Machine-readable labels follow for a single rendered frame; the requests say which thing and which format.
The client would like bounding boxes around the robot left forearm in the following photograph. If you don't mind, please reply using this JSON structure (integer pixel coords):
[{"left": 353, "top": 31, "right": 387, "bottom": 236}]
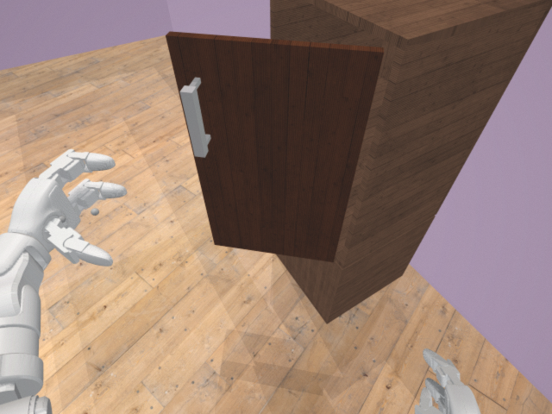
[{"left": 0, "top": 232, "right": 52, "bottom": 405}]

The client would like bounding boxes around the handle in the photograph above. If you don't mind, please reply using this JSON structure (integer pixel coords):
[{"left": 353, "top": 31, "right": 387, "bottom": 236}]
[{"left": 180, "top": 78, "right": 211, "bottom": 158}]

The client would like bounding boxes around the left robot hand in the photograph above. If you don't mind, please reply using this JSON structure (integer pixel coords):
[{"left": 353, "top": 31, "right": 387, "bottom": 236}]
[{"left": 8, "top": 149, "right": 127, "bottom": 267}]

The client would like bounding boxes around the right robot hand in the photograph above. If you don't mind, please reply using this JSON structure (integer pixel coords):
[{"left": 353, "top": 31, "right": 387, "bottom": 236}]
[{"left": 415, "top": 348, "right": 480, "bottom": 414}]

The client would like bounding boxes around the cupboard door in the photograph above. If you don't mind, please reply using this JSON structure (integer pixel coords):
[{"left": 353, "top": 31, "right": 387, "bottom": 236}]
[{"left": 166, "top": 31, "right": 384, "bottom": 262}]

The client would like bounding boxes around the robot left upper arm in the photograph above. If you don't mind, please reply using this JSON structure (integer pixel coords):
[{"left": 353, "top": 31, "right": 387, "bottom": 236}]
[{"left": 0, "top": 395, "right": 53, "bottom": 414}]

